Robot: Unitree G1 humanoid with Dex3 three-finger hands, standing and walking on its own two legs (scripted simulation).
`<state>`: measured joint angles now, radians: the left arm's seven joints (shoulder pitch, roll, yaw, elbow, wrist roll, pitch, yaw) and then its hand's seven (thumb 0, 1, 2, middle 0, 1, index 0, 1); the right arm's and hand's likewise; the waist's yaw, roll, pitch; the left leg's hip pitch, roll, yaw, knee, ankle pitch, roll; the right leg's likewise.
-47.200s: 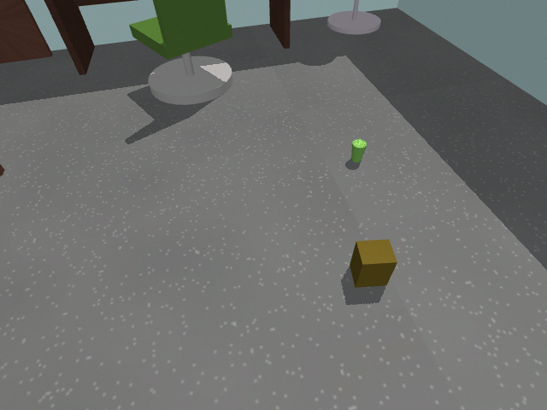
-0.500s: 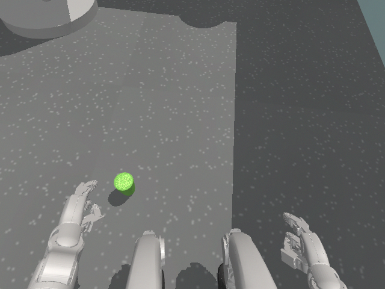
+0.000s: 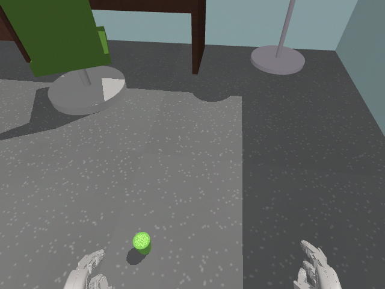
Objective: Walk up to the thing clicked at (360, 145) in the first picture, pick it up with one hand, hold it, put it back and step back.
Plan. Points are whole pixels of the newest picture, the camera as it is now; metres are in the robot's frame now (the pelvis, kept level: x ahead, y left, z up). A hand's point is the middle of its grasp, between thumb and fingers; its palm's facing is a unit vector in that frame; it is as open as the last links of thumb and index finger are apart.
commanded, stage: home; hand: left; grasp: from above
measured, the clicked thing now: (143, 244) +0.47 +0.24 -0.66
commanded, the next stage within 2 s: stand in 1.98 s
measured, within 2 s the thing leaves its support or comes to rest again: neither
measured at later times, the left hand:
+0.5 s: hand out of the picture +0.16 +0.17 -0.04, palm faces +0.05 -0.98 -0.21, open 7.5 cm
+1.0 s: hand out of the picture +0.17 +0.17 -0.04, palm faces +0.04 -0.98 -0.21, open 7.4 cm
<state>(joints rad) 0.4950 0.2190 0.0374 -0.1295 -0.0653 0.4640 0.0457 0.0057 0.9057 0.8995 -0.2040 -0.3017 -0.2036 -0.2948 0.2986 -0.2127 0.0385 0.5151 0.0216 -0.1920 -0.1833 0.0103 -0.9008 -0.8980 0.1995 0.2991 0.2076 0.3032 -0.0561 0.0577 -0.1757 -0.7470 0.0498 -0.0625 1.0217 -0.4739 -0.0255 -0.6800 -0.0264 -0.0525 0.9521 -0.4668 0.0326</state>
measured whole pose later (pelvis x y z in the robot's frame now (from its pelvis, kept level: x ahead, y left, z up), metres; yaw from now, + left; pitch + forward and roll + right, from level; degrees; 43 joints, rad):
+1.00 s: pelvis +0.00 -0.01 +0.00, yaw +0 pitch +10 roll -2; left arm 0.49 0.22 0.03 -0.13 -0.05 0.46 0.02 0.01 0.90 0.89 -0.20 -0.30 -0.20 -0.29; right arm 0.27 -0.22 0.03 0.55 0.01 -0.25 -0.18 0.01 -0.90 -0.90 0.20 0.30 0.21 0.30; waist -0.04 0.04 -0.15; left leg -0.70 0.05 -0.06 1.00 -0.48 -0.04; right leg -0.64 -0.03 -0.05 0.95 -0.48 0.03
